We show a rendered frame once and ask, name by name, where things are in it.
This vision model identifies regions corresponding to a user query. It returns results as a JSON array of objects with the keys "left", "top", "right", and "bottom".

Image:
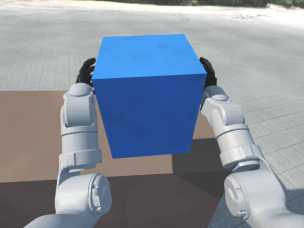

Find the right robot upper arm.
[{"left": 224, "top": 169, "right": 304, "bottom": 228}]

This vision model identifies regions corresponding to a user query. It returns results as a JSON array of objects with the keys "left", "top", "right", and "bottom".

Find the pedestal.
[{"left": 0, "top": 90, "right": 234, "bottom": 228}]

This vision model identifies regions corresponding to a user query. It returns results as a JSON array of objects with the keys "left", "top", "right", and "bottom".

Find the robot left forearm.
[{"left": 55, "top": 83, "right": 102, "bottom": 210}]

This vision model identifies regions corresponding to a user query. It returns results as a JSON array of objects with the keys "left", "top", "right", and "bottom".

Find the robot right forearm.
[{"left": 200, "top": 85, "right": 286, "bottom": 204}]

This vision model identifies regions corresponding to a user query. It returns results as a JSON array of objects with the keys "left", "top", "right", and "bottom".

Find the carton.
[{"left": 91, "top": 34, "right": 207, "bottom": 159}]

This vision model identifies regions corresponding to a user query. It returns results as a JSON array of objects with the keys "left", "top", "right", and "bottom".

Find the left robot hand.
[{"left": 76, "top": 58, "right": 96, "bottom": 95}]

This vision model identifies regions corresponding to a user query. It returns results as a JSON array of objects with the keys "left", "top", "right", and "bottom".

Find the left robot upper arm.
[{"left": 24, "top": 173, "right": 112, "bottom": 228}]

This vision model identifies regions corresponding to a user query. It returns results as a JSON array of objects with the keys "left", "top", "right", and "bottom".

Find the right robot hand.
[{"left": 199, "top": 57, "right": 217, "bottom": 89}]

